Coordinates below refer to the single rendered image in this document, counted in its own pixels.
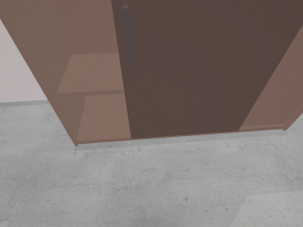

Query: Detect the wardrobe door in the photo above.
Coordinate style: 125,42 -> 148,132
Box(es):
111,0 -> 303,139
241,25 -> 303,127

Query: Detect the handle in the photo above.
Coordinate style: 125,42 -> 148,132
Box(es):
122,3 -> 134,64

